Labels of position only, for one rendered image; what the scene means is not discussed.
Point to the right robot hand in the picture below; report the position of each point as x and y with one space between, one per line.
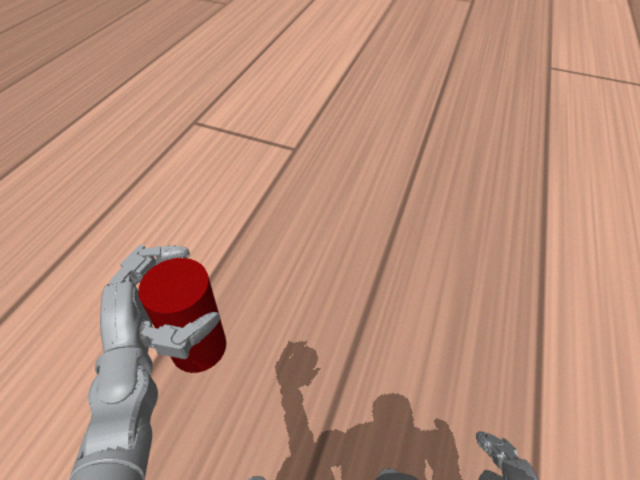
505 456

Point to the can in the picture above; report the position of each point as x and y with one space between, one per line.
178 291

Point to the left robot hand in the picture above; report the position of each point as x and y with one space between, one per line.
124 320

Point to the left robot arm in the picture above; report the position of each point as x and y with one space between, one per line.
117 442

